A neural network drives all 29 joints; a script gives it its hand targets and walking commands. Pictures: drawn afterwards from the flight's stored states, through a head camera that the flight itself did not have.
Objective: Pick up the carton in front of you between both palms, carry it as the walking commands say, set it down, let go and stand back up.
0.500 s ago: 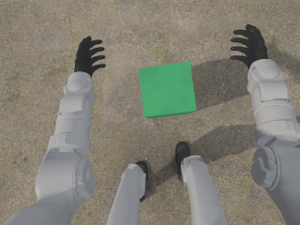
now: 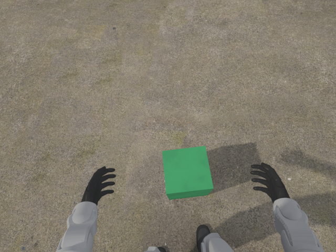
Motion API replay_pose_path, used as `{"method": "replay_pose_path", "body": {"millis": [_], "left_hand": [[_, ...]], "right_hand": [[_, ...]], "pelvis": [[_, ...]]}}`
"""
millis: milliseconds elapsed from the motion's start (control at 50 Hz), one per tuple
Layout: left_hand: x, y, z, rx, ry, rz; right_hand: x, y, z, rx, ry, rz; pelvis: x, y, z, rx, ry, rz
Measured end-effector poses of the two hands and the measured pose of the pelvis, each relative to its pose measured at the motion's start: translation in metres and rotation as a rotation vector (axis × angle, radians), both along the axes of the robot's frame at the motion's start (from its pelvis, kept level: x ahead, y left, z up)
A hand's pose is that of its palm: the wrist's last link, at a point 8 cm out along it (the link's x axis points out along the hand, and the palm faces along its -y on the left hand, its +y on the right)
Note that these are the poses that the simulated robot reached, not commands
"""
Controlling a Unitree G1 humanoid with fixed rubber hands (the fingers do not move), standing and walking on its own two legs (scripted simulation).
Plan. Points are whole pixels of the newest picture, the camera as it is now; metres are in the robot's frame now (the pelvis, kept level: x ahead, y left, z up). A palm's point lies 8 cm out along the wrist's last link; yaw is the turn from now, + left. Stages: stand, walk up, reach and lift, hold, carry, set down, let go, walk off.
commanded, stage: let go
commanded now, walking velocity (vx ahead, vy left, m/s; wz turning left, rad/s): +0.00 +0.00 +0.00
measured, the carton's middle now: (186, 174) +0.43 -0.03 -0.62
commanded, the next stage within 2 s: stand in 0.68 s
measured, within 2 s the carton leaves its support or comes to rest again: neither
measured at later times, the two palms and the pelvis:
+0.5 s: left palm (71, 235) +0.19 +0.23 -0.03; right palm (298, 234) +0.18 -0.23 -0.04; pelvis +0.02 +0.00 +0.03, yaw +0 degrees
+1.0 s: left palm (48, 243) +0.17 +0.29 -0.06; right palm (320, 241) +0.17 -0.28 -0.06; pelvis +0.04 +0.01 +0.02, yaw +1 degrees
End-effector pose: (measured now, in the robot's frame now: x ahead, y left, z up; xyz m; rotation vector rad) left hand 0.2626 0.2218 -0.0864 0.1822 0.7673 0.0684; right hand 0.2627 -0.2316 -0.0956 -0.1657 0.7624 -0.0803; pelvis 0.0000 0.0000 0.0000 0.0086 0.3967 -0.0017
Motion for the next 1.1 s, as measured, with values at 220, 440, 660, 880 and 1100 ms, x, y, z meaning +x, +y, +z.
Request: {"method": "replay_pose_path", "body": {"millis": [220, 440, 660, 880, 1100], "left_hand": [[-0.074, 0.019, 0.042, 0.004, 0.011, 0.013], [-0.08, 0.015, 0.051, -0.001, 0.014, 0.001], [-0.076, 0.009, 0.051, 0.001, 0.031, 0.002], [-0.091, 0.063, 0.033, 0.161, 0.109, 0.08], [-0.091, 0.072, 0.025, 0.184, 0.159, 0.08]], "right_hand": [[-0.076, 0.007, 0.043, 0.001, 0.02, 0.005], [-0.083, 0.004, 0.056, 0.002, 0.029, 0.017], [-0.079, 0.0, 0.054, 0.0, 0.044, 0.015], [-0.093, -0.042, 0.036, -0.171, 0.12, -0.011], [-0.095, -0.048, 0.029, -0.201, 0.168, -0.018]], "pelvis": [[0.014, 0.008, 0.026, -0.02, -0.282, 0.004], [0.02, 0.006, 0.028, -0.031, -0.452, 0.011], [0.024, -0.001, 0.027, -0.027, -0.474, 0.016], [0.033, 0.003, 0.02, -0.021, -0.398, 0.018], [0.042, 0.006, 0.02, -0.019, -0.397, 0.023]]}}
